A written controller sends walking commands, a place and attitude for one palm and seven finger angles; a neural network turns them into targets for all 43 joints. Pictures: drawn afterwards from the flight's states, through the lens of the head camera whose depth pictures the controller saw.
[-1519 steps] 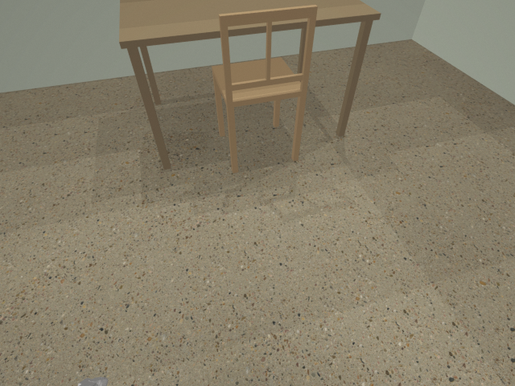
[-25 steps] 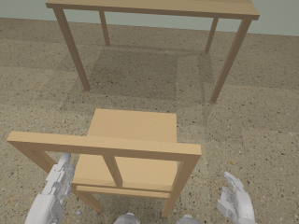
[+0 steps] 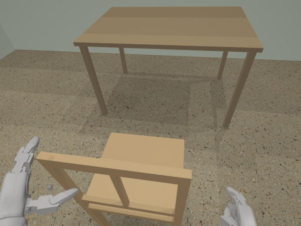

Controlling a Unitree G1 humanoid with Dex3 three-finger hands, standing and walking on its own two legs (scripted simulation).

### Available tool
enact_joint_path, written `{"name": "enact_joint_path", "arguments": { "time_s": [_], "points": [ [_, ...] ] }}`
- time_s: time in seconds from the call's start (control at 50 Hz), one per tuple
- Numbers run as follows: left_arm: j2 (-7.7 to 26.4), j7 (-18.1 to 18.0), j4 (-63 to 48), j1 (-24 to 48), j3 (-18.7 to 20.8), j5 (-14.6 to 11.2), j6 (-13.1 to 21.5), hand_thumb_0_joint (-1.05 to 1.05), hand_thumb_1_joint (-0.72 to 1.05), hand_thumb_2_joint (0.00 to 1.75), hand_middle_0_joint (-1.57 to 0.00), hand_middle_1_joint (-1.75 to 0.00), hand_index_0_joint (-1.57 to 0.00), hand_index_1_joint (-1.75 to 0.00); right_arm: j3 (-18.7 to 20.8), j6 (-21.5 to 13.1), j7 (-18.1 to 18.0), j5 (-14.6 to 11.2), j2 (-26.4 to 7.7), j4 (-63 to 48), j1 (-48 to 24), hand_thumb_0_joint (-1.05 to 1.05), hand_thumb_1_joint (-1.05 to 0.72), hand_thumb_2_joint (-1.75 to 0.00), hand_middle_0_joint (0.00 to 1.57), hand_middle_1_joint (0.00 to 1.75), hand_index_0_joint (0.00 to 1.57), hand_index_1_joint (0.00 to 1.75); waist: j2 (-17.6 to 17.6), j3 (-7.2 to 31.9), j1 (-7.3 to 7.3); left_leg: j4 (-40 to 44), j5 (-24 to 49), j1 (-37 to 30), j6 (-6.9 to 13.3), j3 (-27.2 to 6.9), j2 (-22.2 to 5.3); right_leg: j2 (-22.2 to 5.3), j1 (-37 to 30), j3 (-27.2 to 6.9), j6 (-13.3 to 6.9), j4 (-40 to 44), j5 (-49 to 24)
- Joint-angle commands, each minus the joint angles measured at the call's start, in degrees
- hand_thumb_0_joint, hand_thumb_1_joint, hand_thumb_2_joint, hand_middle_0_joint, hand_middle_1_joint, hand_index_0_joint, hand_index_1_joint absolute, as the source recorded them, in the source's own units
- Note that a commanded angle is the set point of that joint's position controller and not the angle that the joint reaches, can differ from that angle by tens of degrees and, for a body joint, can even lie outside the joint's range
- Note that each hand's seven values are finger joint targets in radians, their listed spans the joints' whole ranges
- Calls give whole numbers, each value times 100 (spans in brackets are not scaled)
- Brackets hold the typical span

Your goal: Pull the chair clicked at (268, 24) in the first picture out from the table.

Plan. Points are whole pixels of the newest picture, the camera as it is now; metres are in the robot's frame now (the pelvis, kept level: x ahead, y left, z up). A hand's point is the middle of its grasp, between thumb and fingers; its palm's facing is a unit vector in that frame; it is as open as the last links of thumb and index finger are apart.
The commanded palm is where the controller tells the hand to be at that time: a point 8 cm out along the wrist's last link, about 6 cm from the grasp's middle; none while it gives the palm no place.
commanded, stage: draw the hand back to the body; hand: left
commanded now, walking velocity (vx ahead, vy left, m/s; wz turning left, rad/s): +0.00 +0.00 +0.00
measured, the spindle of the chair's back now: (120, 190) +0.25 +0.14 -0.09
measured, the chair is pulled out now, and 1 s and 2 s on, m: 0.77 0.77 0.77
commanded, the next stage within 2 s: step back with the hand held close in 0.70 s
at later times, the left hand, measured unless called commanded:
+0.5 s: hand (42, 151) +0.21 +0.25 +0.17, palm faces +0.44 -0.77 -0.46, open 7.8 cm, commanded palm +0.15 +0.29 +0.19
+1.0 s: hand (36, 153) +0.21 +0.26 +0.16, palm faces +0.39 -0.79 -0.48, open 7.4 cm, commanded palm +0.15 +0.30 +0.19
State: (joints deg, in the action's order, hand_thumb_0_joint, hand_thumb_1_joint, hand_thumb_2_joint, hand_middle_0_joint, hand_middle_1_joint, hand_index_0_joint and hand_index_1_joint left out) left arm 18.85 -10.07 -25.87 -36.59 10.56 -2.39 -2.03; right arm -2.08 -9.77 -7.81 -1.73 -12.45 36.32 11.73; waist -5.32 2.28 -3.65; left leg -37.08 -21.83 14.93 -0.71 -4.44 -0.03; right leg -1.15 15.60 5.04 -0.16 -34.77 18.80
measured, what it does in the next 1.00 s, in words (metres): stands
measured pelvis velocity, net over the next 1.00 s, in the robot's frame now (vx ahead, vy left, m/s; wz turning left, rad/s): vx -0.01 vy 0.01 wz -0.05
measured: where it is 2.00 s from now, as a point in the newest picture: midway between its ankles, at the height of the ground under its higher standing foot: outside the picture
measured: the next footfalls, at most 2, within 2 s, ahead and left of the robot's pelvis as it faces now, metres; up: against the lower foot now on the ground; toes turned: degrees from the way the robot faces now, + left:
none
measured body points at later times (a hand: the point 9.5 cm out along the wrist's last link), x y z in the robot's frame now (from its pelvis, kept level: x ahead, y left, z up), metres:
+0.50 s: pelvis +0.01 -0.01 +0.01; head +0.00 -0.05 +0.46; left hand +0.18 +0.29 +0.20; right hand +0.19 -0.24 -0.09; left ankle -0.02 +0.13 -0.73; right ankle +0.00 -0.12 -0.73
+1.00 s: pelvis -0.01 +0.01 +0.02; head +0.01 -0.02 +0.46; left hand +0.18 +0.30 +0.19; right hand +0.18 -0.23 -0.08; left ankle -0.02 +0.13 -0.73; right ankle +0.00 -0.12 -0.73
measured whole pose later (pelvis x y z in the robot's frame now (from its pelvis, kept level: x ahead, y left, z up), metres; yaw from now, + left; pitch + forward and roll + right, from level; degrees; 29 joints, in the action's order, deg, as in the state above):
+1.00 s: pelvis -0.01 +0.01 +0.02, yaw -3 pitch -1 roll -1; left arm 19.9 -8.1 -24.0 -28.8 21.2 -3.0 4.5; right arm 0.4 -2.7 -5.5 -1.4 -13.5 35.0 7.7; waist -4.6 -2.4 -1.4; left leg -26.2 -15.9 9.6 0.2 -1.1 0.0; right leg -1.1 11.7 1.9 0.7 -24.5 12.1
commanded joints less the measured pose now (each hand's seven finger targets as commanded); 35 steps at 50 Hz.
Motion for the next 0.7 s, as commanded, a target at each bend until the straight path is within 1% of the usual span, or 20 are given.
{"name": "enact_joint_path", "arguments": {
  "time_s": [0.0, 0.08, 0.1, 0.12, 0.16, 0.18, 0.2, 0.26, 0.3, 0.32, 0.36, 0.38, 0.4, 0.48, 0.5, 0.54, 0.56, 0.6, 0.62, 0.68],
  "points": [
    [853, -37, -848, 283, 823, 8, 462, 0, 36, 64, -13, -19, -13, -19, 291, -286, 39, -17, -515, -815, -861, 0, -90, -90, 20, 30, 20, 30, 348, -5, 39, 917, 1348, -46, 128, 138, -262, -301, -499, -136, -132, 950, -1076],
    [1045, -12, -1024, 545, 1115, -24, 594, 0, 50, 71, -15, -22, -15, -22, 308, -214, 90, -3, -510, -811, -919, 0, -90, -90, 20, 30, 20, 30, 393, 122, 12, 1012, 1679, -325, 158, 212, -280, -326, -721, -190, -101, 1039, -1554],
    [1191, -10, -1139, 696, 1270, -35, 611, 0, 54, 73, -15, -22, -15, -22, 316, -219, 97, -18, -518, -787, -959, 0, -90, -90, 20, 30, 20, 30, 157, 144, 6, 1020, 1724, -351, 136, 218, -267, -320, -775, -241, -120, 1081, -1629],
    [1191, -13, -1216, 726, 1303, -29, 653, 0, 57, 74, -16, -23, -16, -23, 291, -232, 108, -5, -485, -781, -922, 0, -90, -90, 20, 30, 20, 30, 10, 216, -6, 1045, 1830, -437, 141, 241, -259, -343, -848, -221, -120, 1078, -1755],
    [1239, -20, -1187, 843, 1404, -60, 676, 0, 65, 78, -16, -25, -16, -25, 310, -213, 115, -11, -502, -776, -938, 0, -90, -90, 20, 30, 20, 30, 213, 214, -4, 1082, 1956, -547, 148, 257, -280, -327, -870, -213, -96, 1095, -1903],
    [1291, -22, -1199, 937, 1481, -69, 699, 0, 68, 80, -17, -26, -17, -26, 322, -213, 119, -13, -508, -759, -938, 0, -90, -90, 20, 30, 20, 30, 203, 242, 5, 1100, 1977, -581, 152, 278, -278, -337, -916, -222, -88, 1112, -1957],
    [1348, -18, -1246, 1090, 1578, -89, 690, 0, 72, 81, -18, -26, -18, -26, 314, -214, 126, -17, -526, -731, -965, 0, -90, -90, 20, 30, 20, 30, -7, 237, 20, 1119, 1965, -558, 131, 255, -265, -332, -960, -256, -110, 1149, -1959],
    [1371, -17, -1070, 1247, 1675, -103, 740, 0, 83, 87, -19, -29, -19, -29, 345, -182, 138, -18, -558, -690, -925, 0, -90, -90, 20, 30, 20, 30, 356, 273, 17, 1136, 2098, -696, 163, 301, -287, -337, -1003, -227, -70, 1160, -2142],
    [1429, 4, -983, 1492, 1784, -125, 752, 0, 90, 90, -20, -30, -20, -30, 347, -166, 156, -32, -577, -643, -965, 0, -90, -90, 20, 30, 20, 30, 161, 189, 42, 1159, 2027, -658, 153, 303, -273, -333, -1005, -280, -81, 1230, -2108],
    [1249, 30, -693, 1309, 1672, -107, 747, 0, 90, 90, -20, -30, -20, -30, 354, -152, 166, -36, -553, -607, -945, 0, -90, -90, 20, 30, 20, 30, 313, 144, 30, 1155, 2064, -691, 165, 323, -292, -340, -972, -245, -64, 1226, -2114],
    [1113, 69, -469, 1087, 1562, -142, 722, 0, 90, 90, -20, -30, -20, -30, 396, -59, 191, -44, -589, -633, -992, 0, -90, -90, 20, 30, 20, 30, 647, 115, 22, 1182, 2029, -632, 185, 334, -312, -339, -1003, -219, -32, 1205, -2117],
    [1092, 91, -543, 1100, 1512, -144, 743, 0, 90, 90, -20, -30, -20, -30, 412, -34, 201, -53, -605, -654, -1012, 0, -90, -90, 20, 30, 20, 30, 632, 167, 16, 1190, 2020, -656, 191, 341, -319, -347, -1012, -228, -24, 1208, -2075],
    [1083, 106, -505, 1103, 1503, -148, 720, 0, 90, 90, -20, -30, -20, -30, 404, -15, 206, -62, -587, -643, -1062, 0, -90, -90, 20, 30, 20, 30, 386, 65, 40, 1207, 1916, -593, 182, 333, -301, -343, -983, -259, -41, 1244, -1987],
    [1408, 52, -1135, 1168, 1714, -113, 835, 0, 90, 90, -20, -30, -20, -30, 399, -72, 201, -36, -592, -693, -1035, 0, -90, -90, 20, 30, 20, 30, 181, 446, -54, 1257, 2148, -746, 178, 287, -312, -350, -1147, -225, -78, 1156, -2059],
    [1511, 44, -1250, 1296, 1800, -117, 816, 0, 90, 90, -20, -30, -20, -30, 380, -95, 192, -40, -588, -681, -1064, 0, -90, -90, 20, 30, 20, 30, -74, 440, -25, 1255, 2094, -715, 158, 279, -290, -344, -1155, -270, -97, 1192, -2006],
    [1432, 20, -1023, 1134, 1796, -113, 795, 0, 90, 90, -20, -30, -20, -30, 387, -95, 166, -38, -555, -651, -996, 0, -90, -90, 20, 30, 20, 30, 287, 370, -29, 1275, 2137, -729, 156, 276, -315, -326, -1109, -219, -86, 1186, -2010],
    [1410, 24, -1022, 1154, 1780, -118, 793, 0, 90, 90, -20, -30, -20, -30, 383, -90, 167, -40, -564, -670, -1010, 0, -90, -90, 20, 30, 20, 30, 334, 319, -30, 1293, 2103, -709, 156, 272, -319, -322, -1088, -224, -81, 1198, -1972],
    [1404, 34, -1050, 1331, 1757, -104, 772, 0, 90, 90, -20, -30, -20, -30, 379, -101, 161, -52, -569, -644, -1009, 0, -90, -90, 20, 30, 20, 30, 17, 223, 29, 1292, 2000, -707, 147, 285, -308, -314, -994, -276, -95, 1270, -1827],
    [1375, 24, -963, 1279, 1758, -98, 781, 0, 90, 90, -20, -30, -20, -30, 377, -106, 159, -52, -561, -625, -972, 0, -90, -90, 20, 30, 20, 30, 181, 207, 7, 1312, 2010, -699, 145, 268, -325, -314, -996, -235, -95, 1252, -1815],
    [1291, 35, -891, 1230, 1671, -110, 759, 0, 90, 90, -20, -30, -20, -30, 391, -84, 164, -40, -589, -639, -982, 0, -90, -90, 20, 30, 20, 30, 255, 227, 10, 1327, 2005, -716, 155, 283, -339, -311, -990, -225, -79, 1239, -1773]
  ]
}}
